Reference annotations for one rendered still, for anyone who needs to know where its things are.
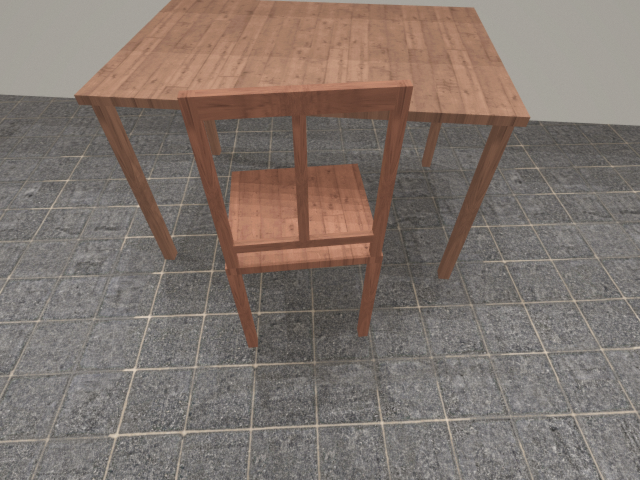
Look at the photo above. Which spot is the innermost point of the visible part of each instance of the chair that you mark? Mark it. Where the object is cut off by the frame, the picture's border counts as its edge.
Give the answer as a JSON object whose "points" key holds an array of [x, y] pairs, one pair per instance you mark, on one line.
{"points": [[303, 217]]}

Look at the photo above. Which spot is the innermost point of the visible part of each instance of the table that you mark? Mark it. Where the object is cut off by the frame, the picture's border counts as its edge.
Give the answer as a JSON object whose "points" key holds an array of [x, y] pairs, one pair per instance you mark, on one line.
{"points": [[446, 53]]}

